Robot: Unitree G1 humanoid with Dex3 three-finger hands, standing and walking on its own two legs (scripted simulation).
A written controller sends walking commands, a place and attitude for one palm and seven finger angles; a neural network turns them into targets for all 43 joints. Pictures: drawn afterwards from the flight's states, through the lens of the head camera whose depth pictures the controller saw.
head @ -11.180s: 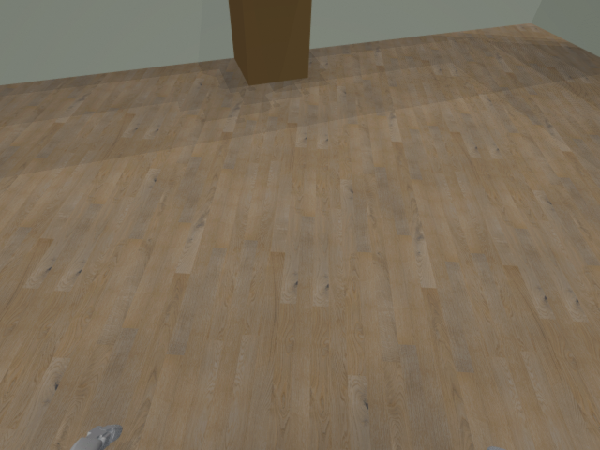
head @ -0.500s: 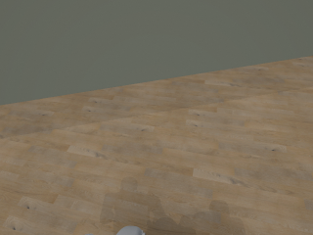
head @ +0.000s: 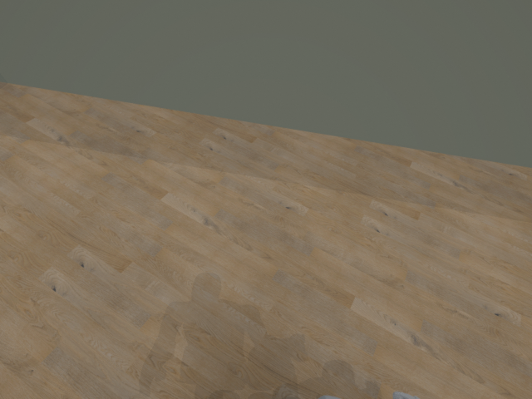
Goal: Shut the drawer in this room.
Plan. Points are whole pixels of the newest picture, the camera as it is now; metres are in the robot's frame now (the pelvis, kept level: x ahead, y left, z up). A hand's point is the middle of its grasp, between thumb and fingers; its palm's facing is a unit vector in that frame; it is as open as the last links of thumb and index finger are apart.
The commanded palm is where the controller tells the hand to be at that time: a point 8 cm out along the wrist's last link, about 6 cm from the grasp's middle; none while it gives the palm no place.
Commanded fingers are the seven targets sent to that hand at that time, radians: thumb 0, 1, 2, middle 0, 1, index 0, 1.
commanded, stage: turn or walk to find it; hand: left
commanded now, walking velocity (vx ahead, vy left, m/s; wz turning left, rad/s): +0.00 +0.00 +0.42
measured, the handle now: out of the picture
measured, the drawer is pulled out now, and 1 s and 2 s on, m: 0.19 0.19 0.19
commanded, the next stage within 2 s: none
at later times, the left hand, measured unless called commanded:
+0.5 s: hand out of the picture +0.04 +0.16 -0.14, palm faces +0.18 -0.95 -0.27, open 7.4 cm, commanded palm none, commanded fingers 0.00 0.90 0.90 -0.20 -0.30 -0.20 -0.30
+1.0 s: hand out of the picture -0.17 +0.19 -0.19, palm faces +0.46 -0.85 -0.24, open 7.4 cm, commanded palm none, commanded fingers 0.00 0.90 0.90 -0.20 -0.30 -0.20 -0.30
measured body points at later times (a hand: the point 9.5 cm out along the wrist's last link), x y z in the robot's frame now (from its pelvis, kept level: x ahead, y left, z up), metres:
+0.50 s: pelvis -0.04 -0.05 +0.00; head -0.02 -0.08 +0.45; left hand +0.03 +0.21 -0.12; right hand +0.00 -0.30 -0.17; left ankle -0.03 +0.08 -0.69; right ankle -0.03 -0.15 -0.74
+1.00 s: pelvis -0.09 -0.01 -0.01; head -0.07 +0.03 +0.44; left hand -0.19 +0.24 -0.17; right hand +0.12 -0.20 -0.13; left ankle -0.14 +0.08 -0.74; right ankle -0.05 -0.14 -0.69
